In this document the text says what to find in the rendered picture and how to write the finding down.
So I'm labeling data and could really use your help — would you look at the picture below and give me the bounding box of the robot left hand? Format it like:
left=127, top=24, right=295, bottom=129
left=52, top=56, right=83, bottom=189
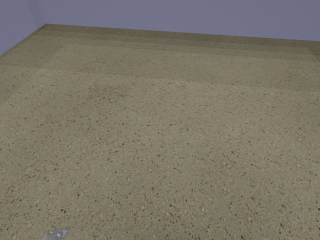
left=43, top=227, right=70, bottom=240

